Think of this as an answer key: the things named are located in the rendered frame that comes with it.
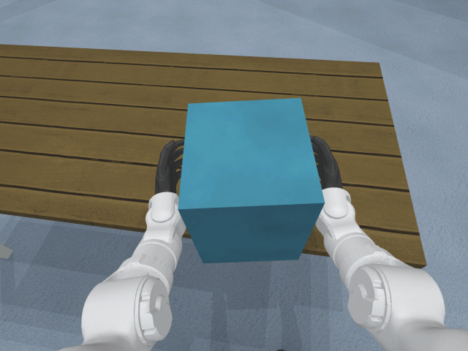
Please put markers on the left robot hand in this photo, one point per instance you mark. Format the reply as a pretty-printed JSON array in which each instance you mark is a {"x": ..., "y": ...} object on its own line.
[{"x": 166, "y": 175}]

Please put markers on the robot right forearm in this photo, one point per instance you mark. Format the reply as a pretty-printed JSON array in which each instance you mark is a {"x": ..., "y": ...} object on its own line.
[{"x": 347, "y": 245}]

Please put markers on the robot left upper arm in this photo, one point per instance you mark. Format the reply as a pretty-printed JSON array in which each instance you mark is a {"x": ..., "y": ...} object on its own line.
[{"x": 125, "y": 315}]

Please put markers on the carton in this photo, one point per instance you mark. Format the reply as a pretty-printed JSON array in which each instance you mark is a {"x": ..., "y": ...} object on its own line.
[{"x": 250, "y": 189}]

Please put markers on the right robot hand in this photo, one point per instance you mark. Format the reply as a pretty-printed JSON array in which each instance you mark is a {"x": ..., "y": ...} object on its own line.
[{"x": 328, "y": 169}]

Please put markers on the robot right upper arm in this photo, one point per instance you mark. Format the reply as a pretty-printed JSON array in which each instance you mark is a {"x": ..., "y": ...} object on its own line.
[{"x": 402, "y": 308}]

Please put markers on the table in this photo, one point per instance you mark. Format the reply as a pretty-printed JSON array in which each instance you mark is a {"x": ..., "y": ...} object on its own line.
[{"x": 82, "y": 129}]

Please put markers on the robot left forearm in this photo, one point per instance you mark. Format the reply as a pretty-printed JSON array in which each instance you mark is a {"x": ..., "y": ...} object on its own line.
[{"x": 158, "y": 252}]

